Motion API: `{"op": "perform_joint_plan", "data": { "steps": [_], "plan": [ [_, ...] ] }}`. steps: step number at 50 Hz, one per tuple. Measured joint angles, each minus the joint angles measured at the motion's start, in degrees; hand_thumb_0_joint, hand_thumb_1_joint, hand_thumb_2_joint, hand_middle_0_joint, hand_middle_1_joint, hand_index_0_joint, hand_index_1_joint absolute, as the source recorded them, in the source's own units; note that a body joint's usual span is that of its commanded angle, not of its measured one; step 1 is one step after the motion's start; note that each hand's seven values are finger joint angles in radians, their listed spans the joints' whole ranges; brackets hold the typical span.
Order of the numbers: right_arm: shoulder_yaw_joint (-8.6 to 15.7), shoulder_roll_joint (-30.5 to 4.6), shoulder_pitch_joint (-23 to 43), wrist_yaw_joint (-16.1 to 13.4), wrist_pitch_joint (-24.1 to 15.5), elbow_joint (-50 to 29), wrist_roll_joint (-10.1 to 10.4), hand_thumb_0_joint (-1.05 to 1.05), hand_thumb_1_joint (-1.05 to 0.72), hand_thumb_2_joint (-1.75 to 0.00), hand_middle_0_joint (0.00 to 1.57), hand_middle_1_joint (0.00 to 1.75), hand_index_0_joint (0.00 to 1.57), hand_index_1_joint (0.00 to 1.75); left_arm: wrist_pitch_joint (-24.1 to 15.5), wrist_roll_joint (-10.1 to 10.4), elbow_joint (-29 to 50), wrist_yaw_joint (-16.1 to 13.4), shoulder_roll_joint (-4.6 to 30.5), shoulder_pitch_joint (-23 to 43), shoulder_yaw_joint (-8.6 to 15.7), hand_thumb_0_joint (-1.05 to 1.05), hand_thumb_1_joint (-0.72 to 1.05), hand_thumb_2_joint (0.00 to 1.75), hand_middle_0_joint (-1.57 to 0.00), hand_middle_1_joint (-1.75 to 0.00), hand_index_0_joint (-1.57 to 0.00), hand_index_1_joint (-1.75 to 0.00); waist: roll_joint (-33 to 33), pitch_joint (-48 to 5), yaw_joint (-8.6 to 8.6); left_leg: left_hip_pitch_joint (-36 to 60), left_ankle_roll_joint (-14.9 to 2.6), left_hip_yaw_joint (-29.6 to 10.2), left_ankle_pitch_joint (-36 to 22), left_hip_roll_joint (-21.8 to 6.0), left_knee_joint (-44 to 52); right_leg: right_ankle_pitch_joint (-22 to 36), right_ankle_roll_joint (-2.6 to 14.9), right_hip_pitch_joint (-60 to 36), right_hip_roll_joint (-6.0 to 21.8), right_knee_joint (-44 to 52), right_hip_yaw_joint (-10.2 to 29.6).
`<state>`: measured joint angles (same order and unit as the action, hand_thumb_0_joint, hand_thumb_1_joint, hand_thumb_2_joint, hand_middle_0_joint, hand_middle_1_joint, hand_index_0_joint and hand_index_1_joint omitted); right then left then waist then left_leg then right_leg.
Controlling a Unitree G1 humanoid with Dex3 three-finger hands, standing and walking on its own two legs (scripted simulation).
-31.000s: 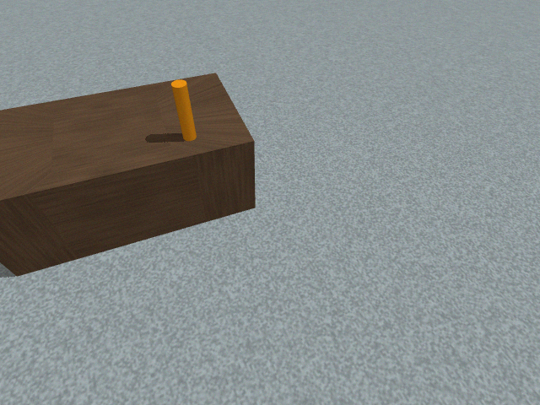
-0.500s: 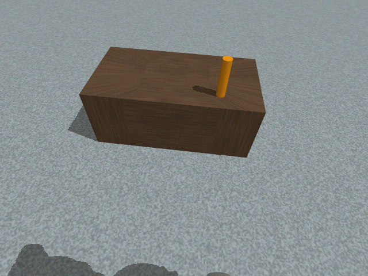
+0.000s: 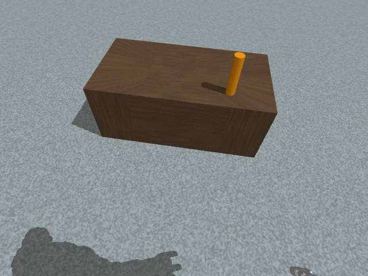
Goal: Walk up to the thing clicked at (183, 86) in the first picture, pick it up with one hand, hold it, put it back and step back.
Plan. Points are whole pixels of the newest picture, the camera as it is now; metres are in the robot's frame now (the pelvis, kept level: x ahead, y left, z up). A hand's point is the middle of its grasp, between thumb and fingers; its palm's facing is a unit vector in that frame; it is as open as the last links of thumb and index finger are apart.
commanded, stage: step back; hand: right
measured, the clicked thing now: (234, 75) +1.04 -0.27 -0.22
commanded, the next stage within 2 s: stand in 0.20 s
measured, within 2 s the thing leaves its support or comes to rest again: neither
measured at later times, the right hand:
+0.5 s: hand out of the picture +0.10 -0.25 -0.13, palm faces +0.00 +0.94 -0.33, open 7.4 cm
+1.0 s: hand out of the picture +0.05 -0.25 -0.14, palm faces -0.01 +0.95 -0.32, open 7.4 cm
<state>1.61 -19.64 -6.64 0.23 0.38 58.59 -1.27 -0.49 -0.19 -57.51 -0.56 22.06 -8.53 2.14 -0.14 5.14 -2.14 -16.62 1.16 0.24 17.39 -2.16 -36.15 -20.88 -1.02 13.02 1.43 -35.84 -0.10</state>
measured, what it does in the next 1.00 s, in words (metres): stands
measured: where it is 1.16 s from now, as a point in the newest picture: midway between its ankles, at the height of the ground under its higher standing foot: outside the picture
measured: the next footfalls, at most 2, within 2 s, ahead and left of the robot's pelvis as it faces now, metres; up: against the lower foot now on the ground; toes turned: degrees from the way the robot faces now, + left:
none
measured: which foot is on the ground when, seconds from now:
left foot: down 0.00-1.00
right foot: down 0.00-1.00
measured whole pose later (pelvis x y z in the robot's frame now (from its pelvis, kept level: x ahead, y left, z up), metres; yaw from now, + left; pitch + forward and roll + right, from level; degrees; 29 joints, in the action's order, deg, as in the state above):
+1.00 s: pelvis -0.01 +0.00 +0.02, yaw +0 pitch -3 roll +0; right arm 0.2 -19.9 -6.8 1.1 -0.3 66.1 -0.6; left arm -0.6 -0.5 -65.9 0.7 20.3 -7.0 0.4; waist 0.7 2.8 0.3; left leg -9.2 1.8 0.5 7.8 -2.6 -19.5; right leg -10.9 -1.0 5.7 0.8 -19.0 -0.2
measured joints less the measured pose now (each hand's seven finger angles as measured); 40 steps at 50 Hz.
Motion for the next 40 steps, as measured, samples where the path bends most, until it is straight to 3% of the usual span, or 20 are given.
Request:
{"op": "perform_joint_plan", "data": {
  "steps": [12, 24, 40],
  "plan": [
    [-1.1, 0.7, 5.5, 0.3, -0.5, 2.4, 0.9, 0.00, -0.90, -0.90, 0.21, 0.30, 0.20, 0.30, -0.6, 0.0, -3.5, 0.3, -0.9, 3.1, -1.1, 0.01, 0.90, 0.90, -0.20, -0.30, -0.20, -0.30, 0.8, -0.7, 0.75, 3.8, -0.06, 0.9, -3.1, -0.2, 6.9, 4.1, -0.45, -3.8, -0.2, 7.8, 0.7],
    [-1.0, -0.2, 3.6, 0.8, -0.9, 5.7, 1.0, 0.00, -0.90, -0.90, 0.21, 0.30, 0.20, 0.30, -0.5, -0.2, -6.8, 1.0, -2.1, 3.7, -2.1, 0.01, 0.90, 0.90, -0.20, -0.30, -0.20, -0.30, 0.4, -1.6, 1.96, 8.0, 0.31, 0.7, -7.5, -0.1, 14.7, 8.2, -0.34, -7.8, -0.2, 15.0, 0.3],
    [-1.2, -0.4, 0.5, 0.7, -0.8, 7.6, 0.8, 0.00, -0.90, -0.90, 0.21, 0.30, 0.20, 0.30, -0.3, -0.4, -8.3, 1.2, -1.9, 2.7, -1.8, 0.01, 0.90, 0.90, -0.20, -0.30, -0.20, -0.30, 0.7, -2.1, 2.61, 8.3, 0.67, 0.4, -9.7, -0.4, 17.1, 10.0, -0.02, -8.0, -0.5, 17.0, -0.1]
  ]
}}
